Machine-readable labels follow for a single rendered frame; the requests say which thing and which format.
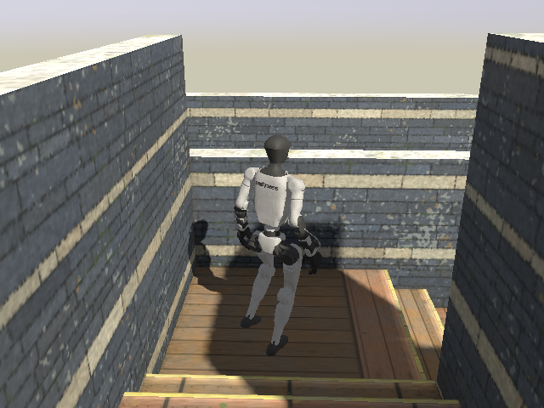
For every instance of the robot left upper arm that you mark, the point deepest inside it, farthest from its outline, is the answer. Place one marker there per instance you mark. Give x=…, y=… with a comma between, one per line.
x=246, y=188

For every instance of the robot right upper arm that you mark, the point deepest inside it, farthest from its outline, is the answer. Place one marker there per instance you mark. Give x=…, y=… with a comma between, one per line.
x=297, y=187

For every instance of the robot right hand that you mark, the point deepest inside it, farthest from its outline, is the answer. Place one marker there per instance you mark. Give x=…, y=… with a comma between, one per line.
x=315, y=262

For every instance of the humanoid robot torso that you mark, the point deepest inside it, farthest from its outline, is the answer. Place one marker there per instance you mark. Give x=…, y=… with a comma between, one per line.
x=272, y=206

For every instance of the robot left hand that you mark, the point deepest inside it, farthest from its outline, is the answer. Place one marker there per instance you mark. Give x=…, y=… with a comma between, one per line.
x=242, y=234

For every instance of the robot left thigh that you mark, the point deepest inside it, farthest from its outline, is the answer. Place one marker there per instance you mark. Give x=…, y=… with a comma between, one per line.
x=268, y=269

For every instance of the robot left forearm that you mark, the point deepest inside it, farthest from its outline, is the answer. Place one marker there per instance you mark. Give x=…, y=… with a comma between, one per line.
x=241, y=218

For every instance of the robot right forearm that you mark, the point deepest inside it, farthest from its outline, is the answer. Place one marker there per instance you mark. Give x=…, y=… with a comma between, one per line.
x=303, y=237

